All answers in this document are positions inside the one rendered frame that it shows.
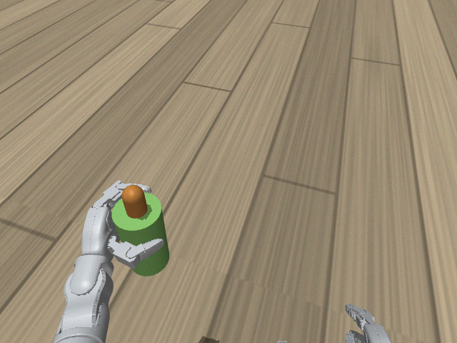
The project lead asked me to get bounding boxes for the left robot arm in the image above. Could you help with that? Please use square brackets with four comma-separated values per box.
[53, 254, 114, 343]

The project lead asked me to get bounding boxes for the right robot hand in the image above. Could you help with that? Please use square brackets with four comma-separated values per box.
[345, 304, 392, 343]

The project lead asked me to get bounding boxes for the left robot hand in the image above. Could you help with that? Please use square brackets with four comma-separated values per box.
[81, 180, 164, 269]

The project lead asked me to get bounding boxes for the bottle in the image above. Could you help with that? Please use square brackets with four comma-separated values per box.
[111, 185, 169, 277]

